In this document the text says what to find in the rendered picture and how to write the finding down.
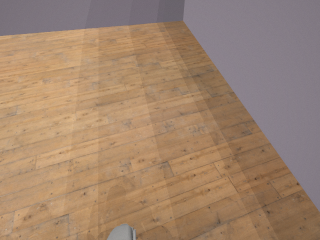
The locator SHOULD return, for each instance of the robot left thigh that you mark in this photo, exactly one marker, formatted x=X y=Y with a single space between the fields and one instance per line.
x=123 y=232

